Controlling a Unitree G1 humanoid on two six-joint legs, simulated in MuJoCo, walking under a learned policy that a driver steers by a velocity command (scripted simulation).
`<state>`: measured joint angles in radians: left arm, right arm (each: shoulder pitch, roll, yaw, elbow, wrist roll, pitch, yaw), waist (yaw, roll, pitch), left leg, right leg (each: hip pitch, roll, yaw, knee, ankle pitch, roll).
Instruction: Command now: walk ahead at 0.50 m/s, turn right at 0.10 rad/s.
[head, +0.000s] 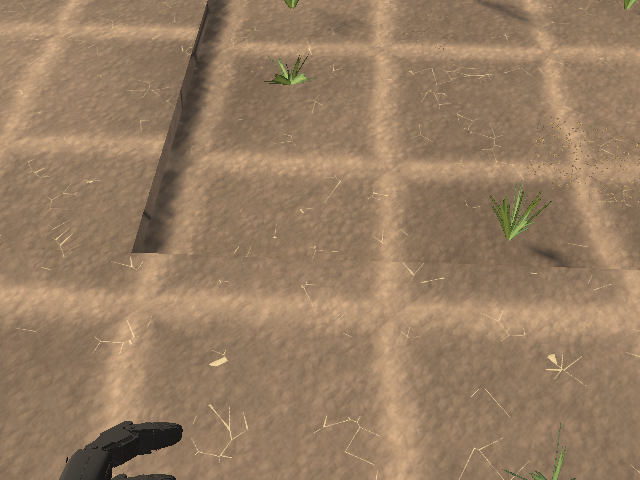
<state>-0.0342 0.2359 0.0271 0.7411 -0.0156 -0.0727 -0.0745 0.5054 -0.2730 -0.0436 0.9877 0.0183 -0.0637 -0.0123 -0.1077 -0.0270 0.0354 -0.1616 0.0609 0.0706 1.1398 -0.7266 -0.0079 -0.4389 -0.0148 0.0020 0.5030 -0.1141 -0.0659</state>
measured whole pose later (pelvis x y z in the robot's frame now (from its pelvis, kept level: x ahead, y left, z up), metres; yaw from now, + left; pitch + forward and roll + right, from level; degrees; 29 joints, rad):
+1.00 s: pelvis +0.58 +0.11 +0.00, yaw +29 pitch +1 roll -1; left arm 0.07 0.22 -0.01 0.80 0.05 -0.12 0.00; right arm 0.38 -0.25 -0.06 0.93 -0.08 -0.11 0.08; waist -0.05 0.01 0.00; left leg -0.30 -0.09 -0.15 1.07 -0.44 0.06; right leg -0.33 -0.01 -0.07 0.48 -0.17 -0.03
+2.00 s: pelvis +1.04 +0.41 -0.06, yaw +24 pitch +2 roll +3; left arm 0.04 0.24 0.07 0.83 -0.02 -0.03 -0.09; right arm 0.35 -0.24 -0.08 0.92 0.01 -0.07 -0.06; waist -0.09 -0.03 0.03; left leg 0.02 0.06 0.28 0.70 -0.73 -0.06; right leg -0.60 -0.08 0.00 0.52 0.20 -0.04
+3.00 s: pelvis +1.62 +0.49 -0.07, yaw +1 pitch +1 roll -1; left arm 0.00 0.20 0.08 0.81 -0.01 -0.07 -0.03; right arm 0.42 -0.22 -0.08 1.05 0.04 -0.09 -0.02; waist -0.02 0.01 0.06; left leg -0.14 0.03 -0.02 1.06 -0.49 0.05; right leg -0.43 0.08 -0.09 0.54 -0.13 -0.13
